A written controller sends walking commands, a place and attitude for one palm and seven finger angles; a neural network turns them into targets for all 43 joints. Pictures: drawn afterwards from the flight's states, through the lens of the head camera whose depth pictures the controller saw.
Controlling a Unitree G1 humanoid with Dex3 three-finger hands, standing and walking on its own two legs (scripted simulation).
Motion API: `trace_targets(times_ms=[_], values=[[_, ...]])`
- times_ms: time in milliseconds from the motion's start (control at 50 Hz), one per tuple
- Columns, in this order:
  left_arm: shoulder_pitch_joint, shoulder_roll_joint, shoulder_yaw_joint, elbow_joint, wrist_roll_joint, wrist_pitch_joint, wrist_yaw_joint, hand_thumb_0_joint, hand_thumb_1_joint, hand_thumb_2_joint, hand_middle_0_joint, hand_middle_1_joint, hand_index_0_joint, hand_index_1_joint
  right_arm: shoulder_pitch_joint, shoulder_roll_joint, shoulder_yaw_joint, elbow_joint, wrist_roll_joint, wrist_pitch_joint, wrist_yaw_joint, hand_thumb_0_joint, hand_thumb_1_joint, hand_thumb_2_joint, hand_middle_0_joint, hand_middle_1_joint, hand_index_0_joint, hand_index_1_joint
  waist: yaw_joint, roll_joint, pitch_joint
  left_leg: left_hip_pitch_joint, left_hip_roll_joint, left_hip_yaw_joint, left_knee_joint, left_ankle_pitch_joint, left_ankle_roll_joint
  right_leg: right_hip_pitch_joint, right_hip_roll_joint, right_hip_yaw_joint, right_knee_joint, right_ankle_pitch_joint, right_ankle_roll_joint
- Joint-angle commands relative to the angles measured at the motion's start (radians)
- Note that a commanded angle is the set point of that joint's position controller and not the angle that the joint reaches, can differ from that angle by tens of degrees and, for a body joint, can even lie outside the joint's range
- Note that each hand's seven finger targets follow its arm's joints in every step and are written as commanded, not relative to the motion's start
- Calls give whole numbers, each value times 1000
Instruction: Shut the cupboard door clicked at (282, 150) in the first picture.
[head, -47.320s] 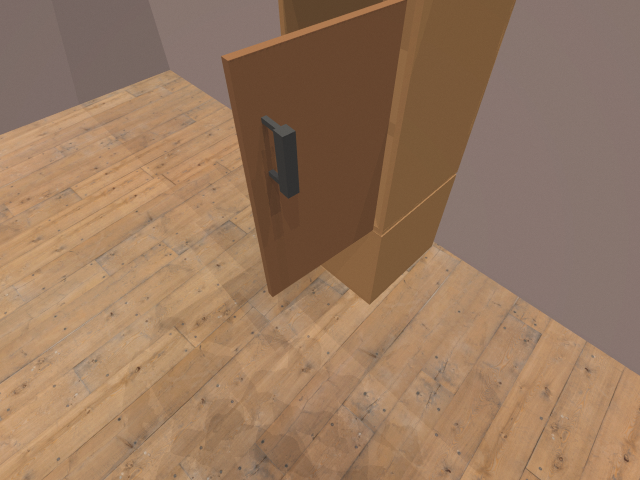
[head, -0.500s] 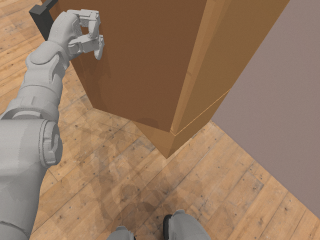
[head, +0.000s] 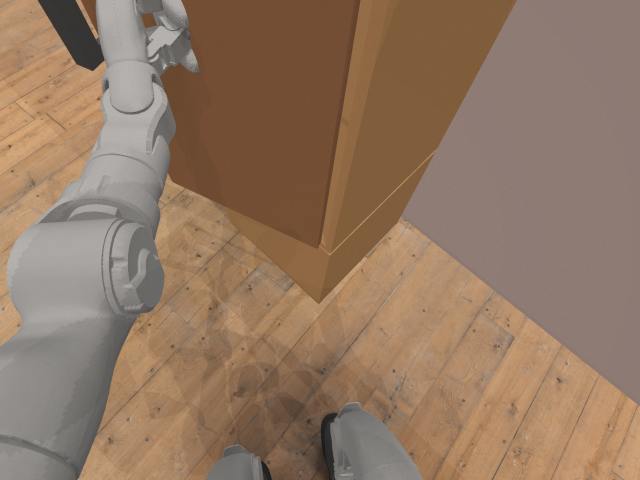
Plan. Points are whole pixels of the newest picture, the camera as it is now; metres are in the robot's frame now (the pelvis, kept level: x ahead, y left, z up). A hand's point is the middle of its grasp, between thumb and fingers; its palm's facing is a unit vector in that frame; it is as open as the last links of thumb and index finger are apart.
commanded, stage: pull the fist back off the door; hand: left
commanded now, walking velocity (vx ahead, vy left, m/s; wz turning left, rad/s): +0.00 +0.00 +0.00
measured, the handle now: (78, 2) +0.66 +0.15 +0.14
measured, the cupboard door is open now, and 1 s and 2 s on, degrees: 17 17 17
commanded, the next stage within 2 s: draw the hand back to the body in 0.60 s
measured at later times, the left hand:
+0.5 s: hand (176, 103) +0.51 +0.06 +0.13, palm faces -0.03 -1.00 +0.01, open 3.1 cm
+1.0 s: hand (115, 145) +0.44 +0.11 +0.16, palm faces +0.03 -1.00 -0.04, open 3.1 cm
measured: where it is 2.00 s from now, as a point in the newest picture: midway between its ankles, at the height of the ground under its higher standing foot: outside the picture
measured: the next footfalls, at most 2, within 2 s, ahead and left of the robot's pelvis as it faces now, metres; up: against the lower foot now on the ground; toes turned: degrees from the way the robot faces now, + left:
none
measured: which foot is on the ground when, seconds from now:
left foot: down 0.00-1.00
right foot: down 0.00-1.00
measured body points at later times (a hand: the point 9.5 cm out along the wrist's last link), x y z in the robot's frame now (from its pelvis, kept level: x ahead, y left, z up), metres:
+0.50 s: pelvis +0.02 +0.00 +0.03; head +0.11 -0.01 +0.47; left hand +0.51 +0.11 +0.13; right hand +0.03 -0.27 -0.09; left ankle -0.02 +0.11 -0.68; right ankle +0.05 -0.10 -0.68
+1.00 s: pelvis +0.03 +0.00 +0.04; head +0.06 -0.03 +0.49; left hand +0.44 +0.16 +0.16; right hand +0.08 -0.25 -0.09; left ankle -0.02 +0.11 -0.68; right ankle +0.05 -0.10 -0.68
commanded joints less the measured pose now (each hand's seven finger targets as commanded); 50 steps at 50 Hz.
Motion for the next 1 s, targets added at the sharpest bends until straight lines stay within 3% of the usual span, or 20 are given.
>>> trace_targets(times_ms=[0,60,120,160,220,260,300,340,360,420,480,520,600,660,700,760,780,820,860,980], values=[[-510,253,2,-208,16,-43,-63,0,900,900,-1300,-1500,-1300,-1500,227,-197,-77,-44,27,30,-18,0,-900,-900,200,300,200,300,-6,2,-583,238,-30,-44,-141,319,11,520,29,86,-118,338,21],[-439,237,36,-225,-73,-10,-122,0,900,900,-1300,-1500,-1300,-1500,205,-192,-76,-69,50,41,-37,0,-900,-900,200,300,200,300,31,-21,-568,238,-33,-24,-188,281,11,608,33,91,-159,338,19],[-393,188,35,-269,-133,-32,-142,0,900,900,-1300,-1500,-1300,-1500,190,-185,-75,-71,54,34,-42,0,-900,-900,200,300,200,300,37,-62,-498,243,-29,-15,-212,253,12,608,39,92,-191,316,23],[-321,195,47,-317,-136,-80,-135,0,900,900,-1300,-1500,-1300,-1500,186,-179,-79,-78,57,30,-45,0,-900,-900,200,300,200,300,60,-70,-492,262,-29,-6,-218,262,13,626,41,91,-193,324,21],[-205,136,5,-339,-115,-119,-127,0,900,900,-1300,-1500,-1300,-1500,173,-171,-84,-73,52,27,-34,0,-900,-900,200,300,200,300,80,-38,-447,283,-30,7,-224,294,10,610,39,87,-190,354,18],[-106,94,-24,-337,-104,-116,-130,0,900,900,-1300,-1500,-1300,-1500,165,-167,-92,-83,60,35,-32,0,-900,-900,200,300,200,300,99,-27,-432,320,-29,13,-232,328,8,606,39,76,-187,370,14],[-102,17,-94,-336,-107,-89,-140,0,900,900,-1300,-1500,-1300,-1500,140,-163,-93,-83,67,43,-30,0,-900,-900,200,300,200,300,85,-13,-373,344,-23,9,-243,311,3,554,38,68,-200,336,14],[-106,-27,-123,-382,-125,-73,-142,0,900,900,-1300,-1500,-1300,-1500,123,-161,-100,-90,74,49,-34,0,-900,-900,200,300,200,300,91,-9,-365,384,-22,5,-251,319,1,547,40,64,-210,326,12],[-138,-50,-133,-442,-149,-78,-138,0,900,900,-1300,-1500,-1300,-1500,114,-160,-102,-100,79,47,-40,0,-900,-900,200,300,200,300,84,-11,-385,429,-20,0,-254,348,2,549,41,58,-211,338,12],[-179,-81,-147,-610,-190,-112,-119,0,900,900,-1300,-1500,-1300,-1500,76,-151,-105,-98,78,35,-51,0,-900,-900,200,300,200,300,104,16,-478,527,-15,-16,-251,435,-6,582,43,58,-198,398,13],[-145,-81,-157,-656,-180,-137,-93,0,900,900,-1300,-1500,-1300,-1500,50,-142,-101,-83,80,23,-60,0,-900,-900,200,300,200,300,112,-7,-468,542,-12,-21,-249,481,-9,596,41,56,-184,435,15],[-103,-114,-190,-611,-147,-131,-77,0,900,900,-1300,-1500,-1300,-1500,35,-136,-98,-74,79,23,-58,0,-900,-900,200,300,200,300,109,-50,-404,505,-12,-21,-258,464,-7,581,37,50,-179,423,15],[-92,-116,-189,-461,-105,-76,-47,0,900,900,-1300,-1500,-1300,-1500,15,-134,-89,-63,80,39,-64,0,-900,-900,200,300,200,300,103,-96,-306,438,-22,-15,-281,382,-7,566,29,49,-190,378,15],[-50,-79,-126,-432,-128,-43,-44,0,900,900,-1300,-1500,-1300,-1500,5,-137,-85,-80,81,48,-69,0,-900,-900,200,300,200,300,135,-104,-371,440,-29,-6,-284,416,-8,632,26,56,-188,422,10],[-48,-75,-112,-422,-146,-39,-54,0,900,900,-1300,-1500,-1300,-1500,-6,-132,-80,-87,81,50,-72,0,-900,-900,200,300,200,300,138,-137,-377,423,-29,-2,-282,429,-8,659,25,59,-186,454,12],[130,-25,-60,-580,-151,-78,-77,0,900,900,-1300,-1500,-1300,-1500,-19,-125,-83,-139,84,45,-69,0,-900,-900,200,300,200,300,217,-91,-498,457,-27,12,-283,555,-6,774,22,72,-166,562,2],[183,-35,-74,-638,-151,-87,-88,0,900,900,-1300,-1500,-1300,-1500,-28,-116,-82,-149,87,43,-68,0,-900,-900,200,300,200,300,227,-85,-513,461,-21,14,-285,598,-4,796,18,77,-163,597,0],[274,-30,-81,-750,-153,-87,-110,0,900,900,-1300,-1500,-1300,-1500,-40,-106,-85,-166,92,36,-63,0,-900,-900,200,300,200,300,248,-93,-498,427,-18,28,-300,597,7,857,11,92,-172,649,-4],[394,-42,-101,-854,-165,-60,-139,0,900,900,-1300,-1500,-1300,-1500,-62,-106,-92,-189,105,36,-63,0,-900,-900,200,300,200,300,256,-152,-481,410,-14,35,-328,590,17,924,5,96,-190,685,-5],[442,-104,-197,-1119,-244,87,-227,0,900,900,-1300,-1500,-1300,-1500,-179,-104,-83,-212,146,29,-106,0,-900,-900,200,300,200,300,221,-97,-307,569,-15,35,-393,433,15,841,22,66,-310,478,18]])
